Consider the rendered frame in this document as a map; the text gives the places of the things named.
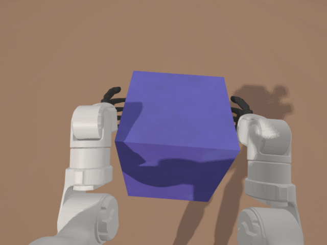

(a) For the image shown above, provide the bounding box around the right robot upper arm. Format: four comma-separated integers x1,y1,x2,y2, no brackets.
237,207,303,245

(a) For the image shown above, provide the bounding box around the left robot upper arm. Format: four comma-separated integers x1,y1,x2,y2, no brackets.
29,193,119,245

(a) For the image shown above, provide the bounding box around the robot right forearm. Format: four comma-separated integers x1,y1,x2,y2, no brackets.
237,114,304,245

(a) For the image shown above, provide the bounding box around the robot right hand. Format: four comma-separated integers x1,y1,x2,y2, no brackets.
230,96,253,132

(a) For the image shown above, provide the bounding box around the robot left hand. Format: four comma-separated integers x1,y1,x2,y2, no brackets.
101,87,126,127

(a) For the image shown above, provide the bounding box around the robot left forearm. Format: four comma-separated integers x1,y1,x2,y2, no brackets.
57,103,118,230

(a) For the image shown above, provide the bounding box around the carton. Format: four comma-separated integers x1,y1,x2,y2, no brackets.
115,71,240,202

